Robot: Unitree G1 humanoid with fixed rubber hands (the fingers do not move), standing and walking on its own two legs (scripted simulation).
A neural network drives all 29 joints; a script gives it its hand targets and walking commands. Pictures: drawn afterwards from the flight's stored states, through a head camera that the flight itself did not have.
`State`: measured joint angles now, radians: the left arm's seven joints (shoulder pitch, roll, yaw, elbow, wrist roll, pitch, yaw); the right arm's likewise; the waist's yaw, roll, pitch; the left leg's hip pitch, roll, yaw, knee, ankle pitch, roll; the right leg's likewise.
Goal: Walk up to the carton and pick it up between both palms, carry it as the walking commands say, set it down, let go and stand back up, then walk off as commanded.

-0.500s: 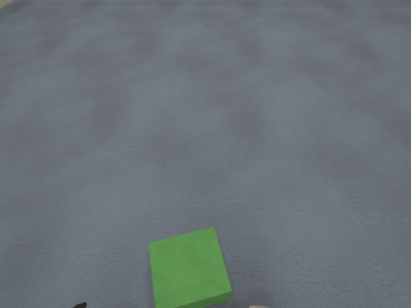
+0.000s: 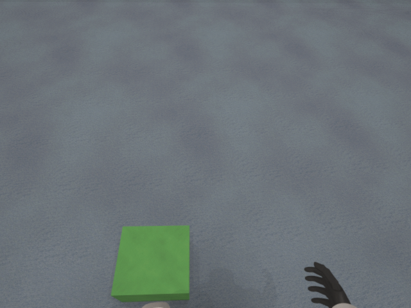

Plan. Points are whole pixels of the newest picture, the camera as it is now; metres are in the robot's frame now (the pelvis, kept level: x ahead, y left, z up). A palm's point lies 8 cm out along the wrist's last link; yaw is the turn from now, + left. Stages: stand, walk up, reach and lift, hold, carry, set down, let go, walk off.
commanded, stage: walk off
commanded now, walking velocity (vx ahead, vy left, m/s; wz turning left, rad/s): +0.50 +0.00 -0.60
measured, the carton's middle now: (156, 263) +0.33 +0.21 -0.67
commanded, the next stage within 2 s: none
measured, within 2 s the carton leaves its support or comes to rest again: rests again in 0.84 s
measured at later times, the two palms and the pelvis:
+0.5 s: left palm (163, 174) +0.43 +0.15 -0.11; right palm (367, 259) +0.26 -0.35 -0.12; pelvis +0.25 -0.08 +0.00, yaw -16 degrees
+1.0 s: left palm (185, 119) +0.66 +0.12 -0.12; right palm (364, 160) +0.52 -0.41 -0.08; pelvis +0.51 -0.12 +0.00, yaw -35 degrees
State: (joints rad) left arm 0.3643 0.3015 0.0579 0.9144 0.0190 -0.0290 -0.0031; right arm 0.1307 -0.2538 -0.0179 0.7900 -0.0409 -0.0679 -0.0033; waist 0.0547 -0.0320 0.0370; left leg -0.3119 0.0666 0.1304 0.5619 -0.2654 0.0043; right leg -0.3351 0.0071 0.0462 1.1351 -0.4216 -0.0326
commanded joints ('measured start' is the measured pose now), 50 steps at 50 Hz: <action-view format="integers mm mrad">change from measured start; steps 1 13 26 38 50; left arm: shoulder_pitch -49 -393 -95 137 3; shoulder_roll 36 -18 99 116 34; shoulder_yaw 9 -19 33 30 25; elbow -85 -232 -109 -72 -149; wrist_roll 11 21 -14 -1 10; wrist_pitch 3 27 -31 -30 -1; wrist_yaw -25 -88 11 7 -21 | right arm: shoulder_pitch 133 301 182 -221 103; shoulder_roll -85 -155 -79 -58 -77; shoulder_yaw -29 -52 -46 -16 -38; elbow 1 76 -57 -180 -98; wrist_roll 3 19 0 20 4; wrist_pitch -19 -16 42 46 4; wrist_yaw -2 -16 14 23 -4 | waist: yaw -66 -91 -82 44 -62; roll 169 171 -21 -60 119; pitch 2 55 -108 -17 2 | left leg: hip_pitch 217 266 -260 -328 206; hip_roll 274 247 112 5 301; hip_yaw -265 122 -135 -107 -428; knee -321 -286 639 158 -353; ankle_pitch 127 618 -82 83 -126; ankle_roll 47 22 -102 -108 81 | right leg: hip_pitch -305 -170 253 331 -311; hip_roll -120 -62 -179 -174 -84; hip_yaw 9 -205 192 276 43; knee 106 -437 -828 -837 76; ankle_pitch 111 227 709 634 85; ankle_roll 16 8 -175 -164 7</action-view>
